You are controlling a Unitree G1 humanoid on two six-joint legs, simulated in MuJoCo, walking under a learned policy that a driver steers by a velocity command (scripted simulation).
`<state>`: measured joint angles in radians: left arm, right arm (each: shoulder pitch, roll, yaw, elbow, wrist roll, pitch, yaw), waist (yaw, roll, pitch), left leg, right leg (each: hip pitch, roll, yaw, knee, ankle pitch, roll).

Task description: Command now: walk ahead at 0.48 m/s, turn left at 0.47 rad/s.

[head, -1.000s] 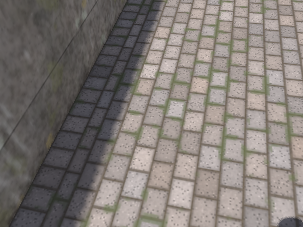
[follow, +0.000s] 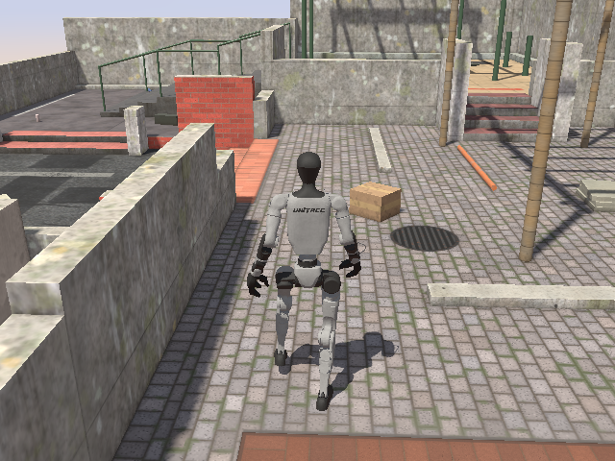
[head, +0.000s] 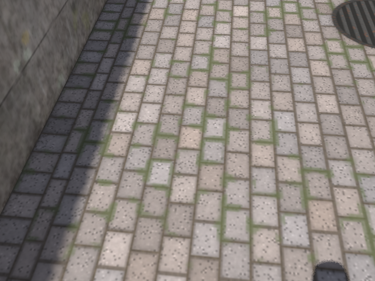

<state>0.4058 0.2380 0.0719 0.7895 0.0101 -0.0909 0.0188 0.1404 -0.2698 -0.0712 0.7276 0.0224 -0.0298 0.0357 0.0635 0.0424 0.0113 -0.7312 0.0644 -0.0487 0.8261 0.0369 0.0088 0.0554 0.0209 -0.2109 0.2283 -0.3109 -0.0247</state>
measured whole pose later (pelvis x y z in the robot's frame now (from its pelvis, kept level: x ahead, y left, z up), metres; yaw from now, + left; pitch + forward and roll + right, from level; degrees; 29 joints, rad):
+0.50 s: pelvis +0.28 +0.04 +0.01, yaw +17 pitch +2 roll +0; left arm 0.06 0.28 0.05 0.64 0.01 -0.10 0.01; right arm 0.31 -0.27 -0.07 0.73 0.02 -0.04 0.00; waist -0.07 -0.04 0.04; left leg -0.16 -0.13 -0.14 0.37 -0.24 0.09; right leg -0.67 -0.09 0.11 0.69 -0.01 0.08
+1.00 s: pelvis +0.50 +0.07 +0.00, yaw +29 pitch +1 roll -1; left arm 0.25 0.27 0.05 0.81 -0.01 -0.05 -0.01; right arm 0.10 -0.27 -0.04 0.65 0.00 0.01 0.00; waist 0.07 0.03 0.06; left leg -0.49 0.03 -0.06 0.64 -0.17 -0.03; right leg -0.18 0.02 -0.06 0.38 -0.22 -0.02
